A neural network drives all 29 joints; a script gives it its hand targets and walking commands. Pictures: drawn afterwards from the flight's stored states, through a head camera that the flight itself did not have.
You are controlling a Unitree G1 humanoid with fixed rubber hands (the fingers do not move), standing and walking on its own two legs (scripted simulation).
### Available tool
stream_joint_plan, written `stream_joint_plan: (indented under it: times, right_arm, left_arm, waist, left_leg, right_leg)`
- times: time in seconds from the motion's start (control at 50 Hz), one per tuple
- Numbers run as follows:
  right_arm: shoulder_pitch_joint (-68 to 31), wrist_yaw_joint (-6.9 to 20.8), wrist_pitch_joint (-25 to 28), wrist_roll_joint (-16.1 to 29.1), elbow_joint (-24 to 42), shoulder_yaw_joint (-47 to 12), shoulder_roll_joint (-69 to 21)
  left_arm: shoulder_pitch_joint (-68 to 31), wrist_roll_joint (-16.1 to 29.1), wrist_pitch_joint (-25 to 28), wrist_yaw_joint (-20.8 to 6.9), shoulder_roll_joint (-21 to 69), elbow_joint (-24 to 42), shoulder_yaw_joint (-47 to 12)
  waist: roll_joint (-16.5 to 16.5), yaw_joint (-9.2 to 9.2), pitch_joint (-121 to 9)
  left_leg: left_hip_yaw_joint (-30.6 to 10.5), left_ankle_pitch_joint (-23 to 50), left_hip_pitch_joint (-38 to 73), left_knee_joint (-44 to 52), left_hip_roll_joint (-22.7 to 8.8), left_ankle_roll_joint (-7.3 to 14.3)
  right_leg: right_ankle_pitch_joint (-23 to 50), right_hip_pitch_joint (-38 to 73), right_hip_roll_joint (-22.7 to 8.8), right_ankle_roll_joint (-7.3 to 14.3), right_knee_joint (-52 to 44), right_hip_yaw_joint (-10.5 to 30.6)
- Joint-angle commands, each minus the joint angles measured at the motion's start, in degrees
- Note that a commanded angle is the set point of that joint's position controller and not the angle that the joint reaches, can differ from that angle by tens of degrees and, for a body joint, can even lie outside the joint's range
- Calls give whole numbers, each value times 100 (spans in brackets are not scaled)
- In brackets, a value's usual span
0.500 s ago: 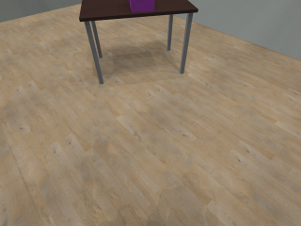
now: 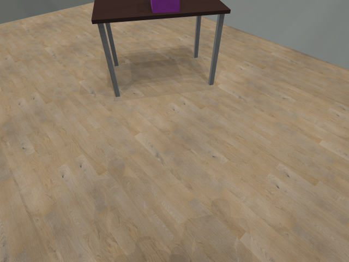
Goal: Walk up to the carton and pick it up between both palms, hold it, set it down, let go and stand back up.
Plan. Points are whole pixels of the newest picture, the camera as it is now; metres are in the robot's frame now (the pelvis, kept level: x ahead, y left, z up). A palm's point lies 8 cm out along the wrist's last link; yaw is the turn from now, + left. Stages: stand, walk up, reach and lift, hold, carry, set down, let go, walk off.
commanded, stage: walk up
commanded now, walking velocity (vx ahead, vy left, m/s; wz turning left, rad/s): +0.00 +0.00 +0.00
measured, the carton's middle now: out of the picture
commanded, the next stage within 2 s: none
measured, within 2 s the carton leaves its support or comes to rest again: neither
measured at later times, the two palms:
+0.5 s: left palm (118, 249) +0.20 +0.16 -0.12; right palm out of the picture -0.05 -0.29 -0.14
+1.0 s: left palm out of the picture +0.16 +0.11 -0.13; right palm (263, 164) +0.47 -0.29 -0.15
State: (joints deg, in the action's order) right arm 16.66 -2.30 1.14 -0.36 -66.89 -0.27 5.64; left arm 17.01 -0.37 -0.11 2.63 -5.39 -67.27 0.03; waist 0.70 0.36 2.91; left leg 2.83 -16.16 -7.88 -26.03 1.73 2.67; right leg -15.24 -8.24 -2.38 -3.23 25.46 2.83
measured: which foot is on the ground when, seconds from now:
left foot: down 0.00-0.52, up 0.54-1.00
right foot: down 0.00-0.16, up 0.18-0.48, down 0.50-1.00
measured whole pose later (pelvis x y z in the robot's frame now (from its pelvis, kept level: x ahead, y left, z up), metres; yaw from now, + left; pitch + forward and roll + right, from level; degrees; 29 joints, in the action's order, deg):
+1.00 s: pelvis +0.32 -0.08 -0.02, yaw +2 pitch +0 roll +0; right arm 3.3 3.8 -0.1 -1.7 -56.8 2.4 11.2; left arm 32.4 -1.7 4.2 0.9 -5.8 -63.9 3.9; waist -2.0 -5.3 2.8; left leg 5.8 -9.0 -31.6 -38.9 -6.1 -0.9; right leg -24.8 9.2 -3.3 -2.9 16.2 -8.8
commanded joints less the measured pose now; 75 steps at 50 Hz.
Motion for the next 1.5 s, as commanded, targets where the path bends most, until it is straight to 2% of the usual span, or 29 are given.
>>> stream_joint_plan:
  times: [0.0, 0.12, 0.14, 0.16, 0.18, 0.24, 0.3, 0.4, 0.46, 0.48, 0.5, 0.52, 0.54, 0.56, 0.6, 0.66, 0.82, 0.94, 0.98, 1.02, 1.04, 1.06, 1.08, 1.12, 1.16, 1.22, 1.32, 1.42, 1.48]
  right_arm:
    - [538, -21, 45, 9, 68, 83, 478]
    - [533, -32, 46, -2, 51, 74, 452]
    - [655, 32, 70, -144, 387, 204, 890]
    - [1352, 43, 38, -95, 287, 523, 1538]
    - [1608, -32, 11, -46, 245, 601, 1656]
    - [1497, -11, 233, -127, 255, 544, 1141]
    - [1265, 41, 390, -165, 344, 481, 1011]
    - [1201, 67, 432, -162, 328, 468, 1144]
    - [1046, 130, 363, -102, 271, 468, 1090]
    - [1032, 149, 346, -48, 241, 403, 934]
    - [992, 177, 362, -69, 356, 337, 778]
    - [1182, 191, 368, -78, 589, 316, 555]
    - [1087, 225, 300, -132, 595, 371, 708]
    - [792, 290, 257, -108, 669, 369, 743]
    - [656, 365, 253, -166, 591, 416, 722]
    - [808, 425, 59, -90, 501, 399, 602]
    - [-933, 577, -54, -139, 1160, 294, 597]
    - [-1843, 623, -36, -132, 1495, 301, 789]
    - [-1385, 610, 14, -166, 1378, 327, 825]
    - [438, 506, 159, -174, 819, 515, 1270]
    - [1505, 385, 258, -223, 574, 658, 1607]
    - [2257, 327, 316, -221, 267, 795, 2175]
    - [1910, 298, 317, -126, 261, 749, 1987]
    - [894, 225, 380, -200, 382, 545, 1450]
    - [431, 206, 415, -137, 414, 410, 928]
    - [434, 214, 484, -126, 379, 388, 941]
    - [469, 146, 478, -114, 275, 327, 974]
    - [838, 225, 452, -57, 185, 386, 1238]
    - [923, 227, 414, -2, 195, 368, 1182]
  left_arm:
    - [498, 3, 29, 30, -378, 38, 56]
    - [486, -1, 25, 27, -408, 48, 65]
    - [565, -9, -26, -10, -625, 308, 177]
    - [-524, -126, -68, -214, -802, 783, 363]
    - [-1472, -300, -68, -301, -733, 1337, 377]
    - [-878, -247, 183, -474, -650, 1227, 488]
    - [-563, -218, 207, -547, -543, 1192, 458]
    - [-1119, -158, 199, -585, -604, 1593, 436]
    - [-222, -134, 311, -500, -822, 1337, 512]
    - [527, -173, 380, -439, -1153, 1105, 605]
    - [1495, -256, 454, -355, -1727, 925, 727]
    - [2327, -218, 421, -286, -2308, 705, 832]
    - [1897, -172, 362, -237, -2133, 688, 759]
    - [1368, -136, 380, -198, -1833, 874, 689]
    - [560, -105, 483, -207, -1454, 1140, 620]
    - [603, -120, 572, -271, -1032, 1053, 521]
    - [1435, -109, 622, -161, -927, 796, 476]
    - [1582, -136, 533, -106, -1226, 625, 624]
    - [1346, -116, 494, -101, -1241, 627, 606]
    - [1219, -34, 484, -127, -1204, 688, 573]
    - [1168, -1, 484, -209, -883, 793, 469]
    - [1407, 54, 488, -248, -498, 932, 398]
    - [1171, 69, 539, -237, -735, 985, 468]
    - [309, 87, 630, -296, -718, 1123, 438]
    - [461, -63, 494, -367, -578, 986, 443]
    - [445, -162, 259, -377, -514, 1082, 439]
    - [-963, -156, 198, -515, -589, 1754, 360]
    - [-1371, -127, 273, -485, -770, 1893, 431]
    - [223, -196, 406, -373, -1257, 1354, 620]
  waist:
    - [-30, 5, 279]
    - [-46, -5, 325]
    - [86, 222, 247]
    - [-791, 753, 142]
    - [-1103, 962, 926]
    - [-775, 410, 561]
    - [-965, 265, 503]
    - [-1338, 284, 831]
    - [-1190, -126, 520]
    - [-828, -509, 59]
    - [519, -934, -406]
    - [2210, -985, -1062]
    - [1827, -715, -646]
    - [1005, -532, 10]
    - [243, -83, 301]
    - [657, 144, 285]
    - [666, -170, 841]
    - [831, -333, 1085]
    - [901, -38, 855]
    - [530, 644, -382]
    - [30, 1126, -1365]
    - [-1408, 1120, -2124]
    - [-1270, 856, -2185]
    - [-554, 511, -766]
    - [-400, 126, -428]
    - [-680, -90, -69]
    - [-690, -66, 671]
    - [-509, 70, 597]
    - [260, -687, -290]
  left_leg:
    - [-587, 1266, -162, 695, -673, 56]
    - [-578, 1364, -189, 684, -673, 56]
    - [-1106, -403, 170, 856, -1181, 32]
    - [-3082, -4091, 696, 1859, -2266, 536]
    - [-4296, -4703, 317, 2406, -3015, 840]
    - [-3099, -3064, 183, 2292, -2547, 578]
    - [-1971, -1978, -378, 2162, -2010, 432]
    - [-1216, -937, -816, 1934, -1833, 369]
    - [-911, -1162, -1487, 952, -1383, 289]
    - [-527, -1008, -2000, -151, -865, 221]
    - [-106, -1453, -2754, -2010, -460, 77]
    - [-167, -1967, -3229, -3562, -140, -108]
    - [-564, -1486, -3444, -4345, -560, -165]
    - [-712, -1005, -3745, -4836, -843, -198]
    - [-799, 154, -3318, -4739, -1143, -332]
    - [-594, 427, -2767, -4346, -1054, -449]
    - [-171, 1174, -3289, -2532, -1074, -571]
    - [404, 621, -2693, -1296, -772, -340]
    - [703, 409, -1740, -779, -385, -146]
    - [914, 688, 697, -270, -28, 91]
    - [-564, -163, 2419, -31, -1217, 346]
    - [-3370, -552, 3389, 654, -2967, 975]
    - [-4047, -71, 2910, 1111, -3005, 1053]
    - [-2469, 1275, 1468, 964, -2357, 829]
    - [-1691, 1318, 413, 1150, -1973, 592]
    - [-1435, 1163, -263, 1494, -2018, 730]
    - [-626, 665, -838, 2014, -1713, 626]
    - [-543, 1103, -341, 1560, -1714, 575]
    - [115, 2184, -916, -841, -1040, 208]
  right_leg:
    - [1082, -236, -227, 278, -315, 42]
    - [1128, -195, -241, 269, -333, 33]
    - [-658, -742, 84, 300, 461, -341]
    - [-1976, -2513, 282, 223, 1972, -847]
    - [-1407, -3866, -188, 167, 2965, -417]
    - [-108, -3521, -426, 132, 3349, -229]
    - [110, -2755, -276, 83, 2916, -609]
    - [-148, -1565, -158, 137, 1037, -899]
    - [15, 425, 172, 139, 308, -1243]
    - [50, 1644, -76, 100, 408, -1030]
    - [-1188, 2388, -1239, 142, -349, 288]
    - [-2851, 2406, -2673, 542, -1646, 3218]
    - [-3440, 1751, -2932, 764, -2086, 4152]
    - [-2721, 1244, -2934, 810, -1950, 3841]
    - [266, 396, -2369, 732, -1424, 2004]
    - [1376, -36, -1768, 647, -1390, 432]
    - [2385, 192, -1613, 1001, -1538, -129]
    - [2791, 636, -1830, 1031, -1560, -292]
    - [4204, 548, -1719, 927, -911, -693]
    - [4627, 48, -1179, 710, 1272, -1262]
    - [2235, -1177, -700, 479, 2912, -1367]
    - [-1289, -2408, 100, 398, 4536, -861]
    - [-1089, -2503, -93, 495, 5176, -138]
    - [-507, -2920, -418, 554, 5366, -215]
    - [-250, -2521, -670, 599, 4934, -202]
    - [-390, -2252, -716, 525, 4387, -351]
    - [173, -1909, -732, 344, 2182, -633]
    - [369, -1254, -335, 373, 1096, -1061]
    - [224, 1072, -207, 555, 462, -1029]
